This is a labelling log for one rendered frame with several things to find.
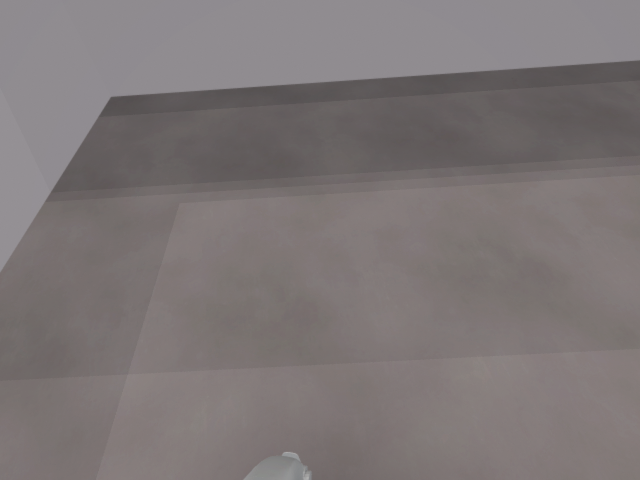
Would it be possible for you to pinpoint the robot left shin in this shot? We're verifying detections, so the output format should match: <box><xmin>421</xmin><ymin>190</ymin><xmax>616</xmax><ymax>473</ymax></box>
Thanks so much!
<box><xmin>282</xmin><ymin>452</ymin><xmax>301</xmax><ymax>462</ymax></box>

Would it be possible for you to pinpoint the left robot thigh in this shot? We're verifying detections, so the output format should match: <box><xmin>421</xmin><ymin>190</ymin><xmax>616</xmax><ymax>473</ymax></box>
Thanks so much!
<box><xmin>244</xmin><ymin>456</ymin><xmax>312</xmax><ymax>480</ymax></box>

